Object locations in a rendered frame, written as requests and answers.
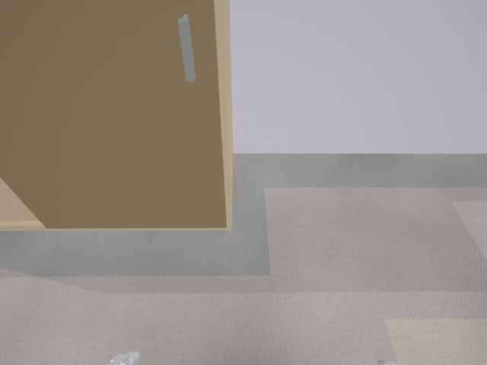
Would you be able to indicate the wardrobe door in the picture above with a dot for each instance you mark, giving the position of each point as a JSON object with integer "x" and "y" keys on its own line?
{"x": 98, "y": 126}
{"x": 11, "y": 207}

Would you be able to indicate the handle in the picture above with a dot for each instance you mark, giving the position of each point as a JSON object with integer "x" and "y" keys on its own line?
{"x": 186, "y": 46}

